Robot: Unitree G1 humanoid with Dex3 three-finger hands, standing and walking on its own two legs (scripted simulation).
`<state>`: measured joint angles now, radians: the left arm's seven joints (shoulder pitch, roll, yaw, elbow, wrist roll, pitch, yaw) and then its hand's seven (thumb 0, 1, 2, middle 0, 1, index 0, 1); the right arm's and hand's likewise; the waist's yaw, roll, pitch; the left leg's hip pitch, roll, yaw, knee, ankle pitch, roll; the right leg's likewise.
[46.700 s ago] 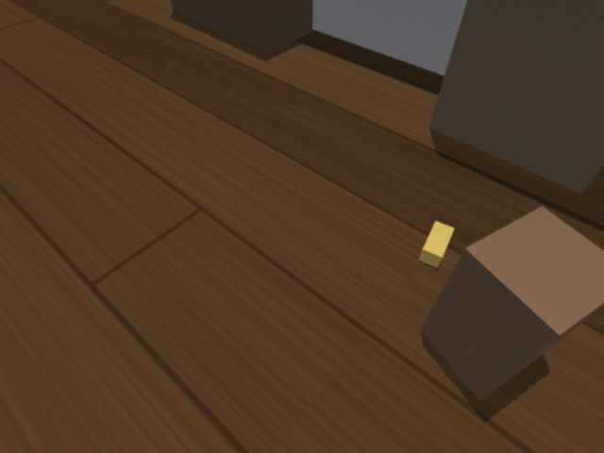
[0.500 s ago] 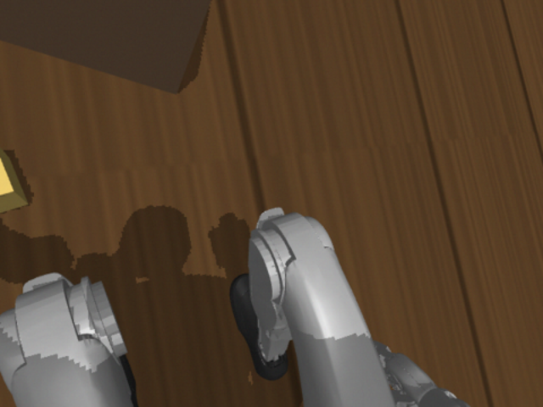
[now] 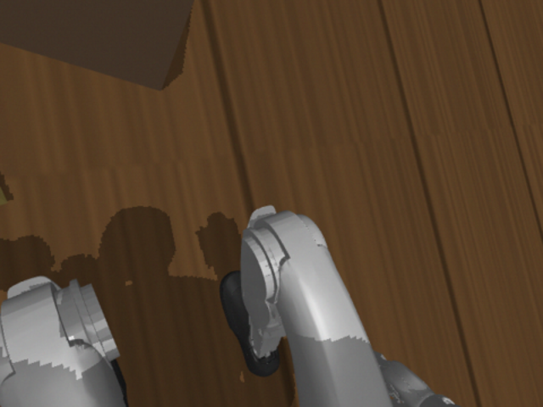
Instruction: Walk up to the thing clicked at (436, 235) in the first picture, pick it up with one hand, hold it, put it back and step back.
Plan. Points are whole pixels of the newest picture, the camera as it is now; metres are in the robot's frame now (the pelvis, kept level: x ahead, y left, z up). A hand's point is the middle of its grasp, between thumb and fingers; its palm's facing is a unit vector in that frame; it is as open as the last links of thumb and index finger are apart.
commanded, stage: open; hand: left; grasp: from above
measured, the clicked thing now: out of the picture +0.44 +0.33 -0.26
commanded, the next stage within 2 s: withdraw in 0.56 s
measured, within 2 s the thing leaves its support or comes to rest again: rests again in 0.90 s
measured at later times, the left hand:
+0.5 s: hand out of the picture +0.44 +0.33 -0.23, palm faces -0.45 -0.15 -0.88, open 13.8 cm
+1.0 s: hand out of the picture +0.46 +0.34 -0.16, palm faces -0.27 -0.09 -0.96, open 14.2 cm
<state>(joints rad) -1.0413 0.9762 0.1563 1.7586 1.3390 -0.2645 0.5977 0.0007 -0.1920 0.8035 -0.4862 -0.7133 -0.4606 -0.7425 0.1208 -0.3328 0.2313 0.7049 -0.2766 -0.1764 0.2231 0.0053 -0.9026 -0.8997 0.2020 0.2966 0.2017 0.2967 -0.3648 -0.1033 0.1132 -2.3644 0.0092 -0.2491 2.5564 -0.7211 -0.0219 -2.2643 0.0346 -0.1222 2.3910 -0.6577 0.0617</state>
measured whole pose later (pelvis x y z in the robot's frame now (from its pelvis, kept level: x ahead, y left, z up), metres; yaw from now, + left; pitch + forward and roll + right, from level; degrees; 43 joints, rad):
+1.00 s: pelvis +0.01 +0.00 +0.01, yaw +1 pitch +33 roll -12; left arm -0.91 0.83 0.18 1.40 1.28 -0.18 0.54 0.00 -0.55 1.01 -0.09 -1.02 -0.08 -1.02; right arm 0.16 -0.31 0.13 0.73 -0.21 -0.13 0.26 0.01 -0.91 -0.90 0.20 0.30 0.20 0.30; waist -0.29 -0.02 -0.02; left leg -2.36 0.00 -0.22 2.50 -0.73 -0.03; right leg -2.27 0.02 -0.11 2.36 -0.69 0.05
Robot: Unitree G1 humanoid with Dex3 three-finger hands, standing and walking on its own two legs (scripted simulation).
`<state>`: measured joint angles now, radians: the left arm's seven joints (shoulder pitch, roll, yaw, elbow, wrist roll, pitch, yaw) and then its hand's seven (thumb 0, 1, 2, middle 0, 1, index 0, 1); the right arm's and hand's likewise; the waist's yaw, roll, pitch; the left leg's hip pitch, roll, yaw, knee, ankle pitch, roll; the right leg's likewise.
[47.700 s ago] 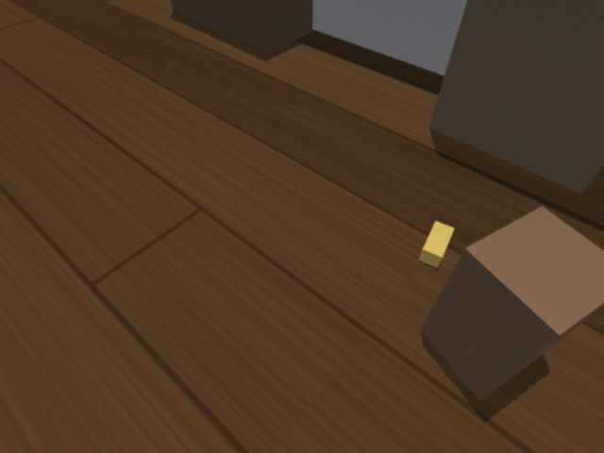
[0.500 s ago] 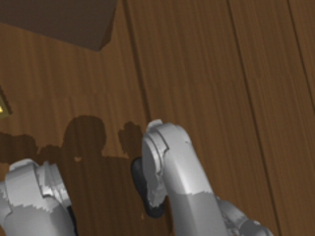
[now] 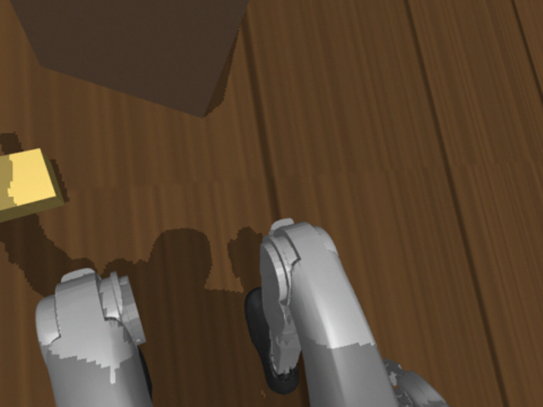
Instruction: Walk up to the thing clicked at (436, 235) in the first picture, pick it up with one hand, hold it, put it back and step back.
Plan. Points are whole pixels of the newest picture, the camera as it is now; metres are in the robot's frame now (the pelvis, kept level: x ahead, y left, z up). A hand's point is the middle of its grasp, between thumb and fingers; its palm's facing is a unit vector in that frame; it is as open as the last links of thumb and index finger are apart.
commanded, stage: withdraw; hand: left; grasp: from above
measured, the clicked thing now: out of the picture +0.46 +0.32 -0.28
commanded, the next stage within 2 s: home in 0.64 s
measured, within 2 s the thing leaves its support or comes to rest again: neither
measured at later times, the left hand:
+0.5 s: hand out of the picture +0.41 +0.32 -0.09, palm faces -0.51 -0.11 -0.85, open 14.0 cm
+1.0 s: hand out of the picture +0.45 +0.34 -0.08, palm faces -0.36 -0.14 -0.92, open 12.7 cm
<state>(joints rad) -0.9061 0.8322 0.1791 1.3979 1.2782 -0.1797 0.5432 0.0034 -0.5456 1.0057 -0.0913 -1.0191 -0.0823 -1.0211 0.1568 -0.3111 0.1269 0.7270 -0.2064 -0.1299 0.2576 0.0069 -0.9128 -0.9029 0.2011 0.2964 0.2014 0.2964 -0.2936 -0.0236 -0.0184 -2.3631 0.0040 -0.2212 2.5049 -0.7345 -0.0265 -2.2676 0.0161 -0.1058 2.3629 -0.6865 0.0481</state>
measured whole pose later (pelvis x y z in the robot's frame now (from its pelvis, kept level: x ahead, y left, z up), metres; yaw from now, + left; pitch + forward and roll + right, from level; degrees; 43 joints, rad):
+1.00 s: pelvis -0.01 +0.00 +0.05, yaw +5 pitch +37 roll -8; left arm -0.91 0.70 0.09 1.25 1.12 -0.10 0.27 0.00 -0.24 0.97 -0.22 -0.80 -0.20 -0.81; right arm 0.22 -0.24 0.04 0.70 -0.10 -0.01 0.14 0.01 -0.90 -0.89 0.20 0.30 0.20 0.30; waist -0.22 0.06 -0.12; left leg -2.27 0.01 -0.11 2.31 -0.70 0.01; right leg -2.19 -0.01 -0.03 2.22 -0.68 0.06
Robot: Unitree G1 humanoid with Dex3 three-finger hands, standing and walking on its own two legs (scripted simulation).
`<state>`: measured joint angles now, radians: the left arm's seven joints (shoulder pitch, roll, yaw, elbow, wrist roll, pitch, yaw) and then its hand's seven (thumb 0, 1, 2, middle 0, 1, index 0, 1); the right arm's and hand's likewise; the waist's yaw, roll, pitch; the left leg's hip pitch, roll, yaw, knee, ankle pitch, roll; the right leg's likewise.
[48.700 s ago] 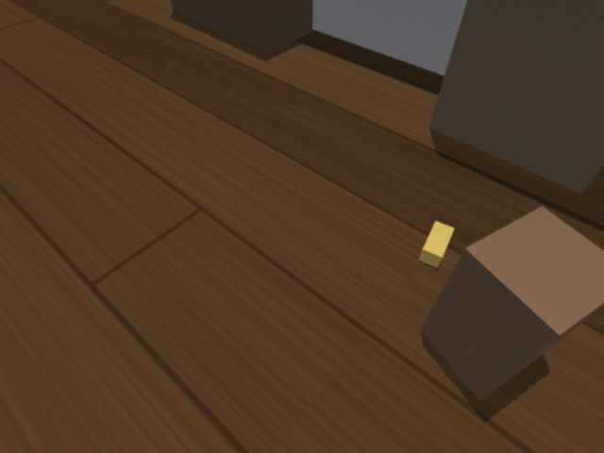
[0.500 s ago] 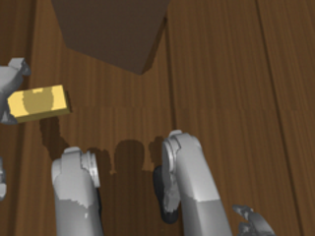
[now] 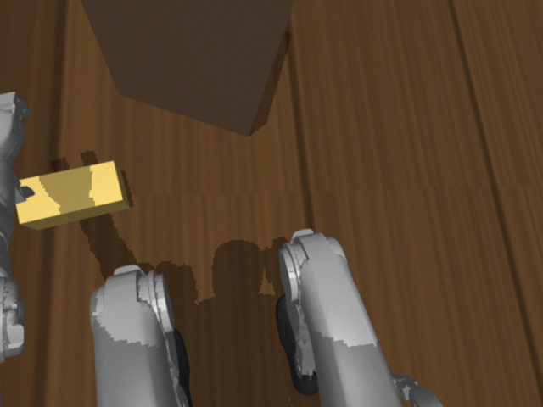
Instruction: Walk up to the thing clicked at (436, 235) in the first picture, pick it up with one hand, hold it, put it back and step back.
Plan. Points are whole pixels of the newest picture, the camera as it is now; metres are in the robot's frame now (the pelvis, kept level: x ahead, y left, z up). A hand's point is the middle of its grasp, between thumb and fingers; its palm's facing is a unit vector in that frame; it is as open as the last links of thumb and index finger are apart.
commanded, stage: home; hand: left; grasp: from above
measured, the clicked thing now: (75, 195) +0.49 +0.28 -0.33
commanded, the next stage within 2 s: none
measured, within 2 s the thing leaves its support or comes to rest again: neither
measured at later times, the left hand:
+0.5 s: hand out of the picture +0.28 +0.24 +0.08, palm faces -0.16 -0.80 -0.58, open 7.5 cm
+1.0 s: hand out of the picture +0.23 +0.19 +0.29, palm faces +0.19 -0.96 -0.22, open 7.4 cm
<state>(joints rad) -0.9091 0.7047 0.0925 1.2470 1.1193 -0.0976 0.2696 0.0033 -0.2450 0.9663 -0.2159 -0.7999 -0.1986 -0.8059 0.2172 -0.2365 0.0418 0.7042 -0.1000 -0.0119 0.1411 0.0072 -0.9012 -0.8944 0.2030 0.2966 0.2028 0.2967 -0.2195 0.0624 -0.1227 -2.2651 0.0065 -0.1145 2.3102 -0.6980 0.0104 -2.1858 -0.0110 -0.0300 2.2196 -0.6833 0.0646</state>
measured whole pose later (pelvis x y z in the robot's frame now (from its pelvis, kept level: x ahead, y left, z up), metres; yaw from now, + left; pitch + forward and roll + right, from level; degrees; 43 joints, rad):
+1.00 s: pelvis +0.07 -0.01 +0.34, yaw +7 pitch +13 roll -3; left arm 0.44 0.21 0.05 -0.09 -0.07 0.46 0.07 0.01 0.90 0.90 -0.21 -0.30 -0.20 -0.30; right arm 0.32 -0.22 0.04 0.52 0.03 -0.16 -0.17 0.02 -0.90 -0.90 0.20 0.30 0.20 0.30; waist -0.07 0.06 -0.19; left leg -0.81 0.04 -0.06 1.09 -0.50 -0.02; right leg -0.76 -0.02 -0.06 1.02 -0.48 0.02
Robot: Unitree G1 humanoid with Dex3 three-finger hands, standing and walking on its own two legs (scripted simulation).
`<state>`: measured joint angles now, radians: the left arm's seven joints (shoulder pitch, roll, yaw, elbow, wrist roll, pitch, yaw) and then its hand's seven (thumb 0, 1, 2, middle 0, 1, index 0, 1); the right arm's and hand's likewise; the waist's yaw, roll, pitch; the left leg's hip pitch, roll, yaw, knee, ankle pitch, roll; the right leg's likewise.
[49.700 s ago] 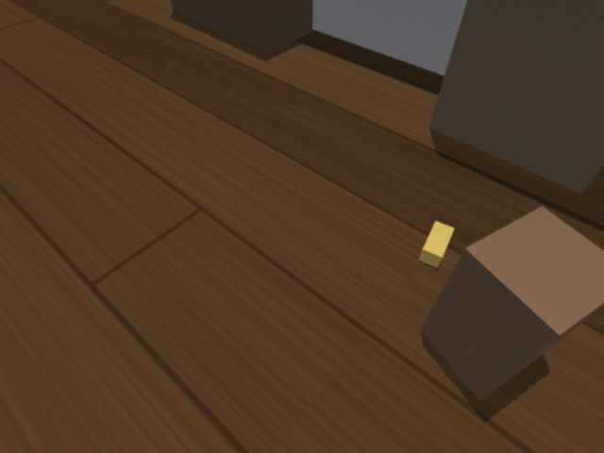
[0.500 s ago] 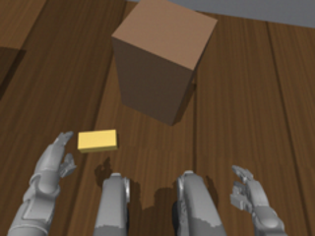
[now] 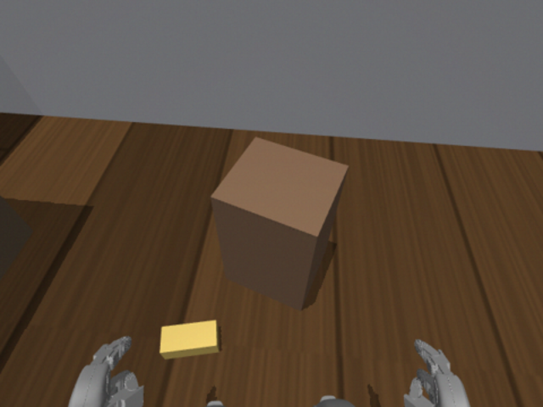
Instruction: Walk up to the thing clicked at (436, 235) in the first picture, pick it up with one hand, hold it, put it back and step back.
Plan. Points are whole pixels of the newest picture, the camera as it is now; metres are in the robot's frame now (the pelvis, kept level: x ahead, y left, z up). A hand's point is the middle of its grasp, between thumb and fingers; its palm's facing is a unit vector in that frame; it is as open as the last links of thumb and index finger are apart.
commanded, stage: home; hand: left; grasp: from above
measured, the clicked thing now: (190, 339) +0.45 +0.23 -0.67
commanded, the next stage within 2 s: none
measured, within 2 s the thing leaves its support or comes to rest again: neither
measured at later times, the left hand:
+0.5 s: hand out of the picture +0.17 +0.18 -0.03, palm faces +0.07 -0.98 -0.20, open 7.4 cm
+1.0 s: hand (134, 402) +0.17 +0.18 -0.03, palm faces +0.05 -0.98 -0.21, open 7.4 cm
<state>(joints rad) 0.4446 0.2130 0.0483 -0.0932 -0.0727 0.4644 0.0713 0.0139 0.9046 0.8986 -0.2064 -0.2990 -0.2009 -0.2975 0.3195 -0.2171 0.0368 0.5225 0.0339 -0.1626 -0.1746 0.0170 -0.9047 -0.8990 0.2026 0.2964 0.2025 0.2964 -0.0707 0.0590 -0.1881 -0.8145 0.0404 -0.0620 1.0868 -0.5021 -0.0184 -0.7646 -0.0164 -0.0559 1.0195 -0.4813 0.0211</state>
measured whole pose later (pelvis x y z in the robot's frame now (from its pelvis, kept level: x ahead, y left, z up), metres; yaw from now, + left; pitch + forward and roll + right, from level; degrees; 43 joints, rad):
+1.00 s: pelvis +0.01 +0.00 +0.01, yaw +0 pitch +9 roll -2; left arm 0.49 0.22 0.03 -0.12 -0.05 0.46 0.02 0.01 0.91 0.90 -0.20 -0.30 -0.20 -0.30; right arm 0.29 -0.22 0.02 0.55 0.00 -0.25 -0.18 0.02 -0.90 -0.90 0.20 0.30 0.20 0.30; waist -0.04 0.05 -0.16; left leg -0.69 0.04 -0.05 1.01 -0.49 -0.02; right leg -0.64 -0.02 -0.05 0.95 -0.47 0.02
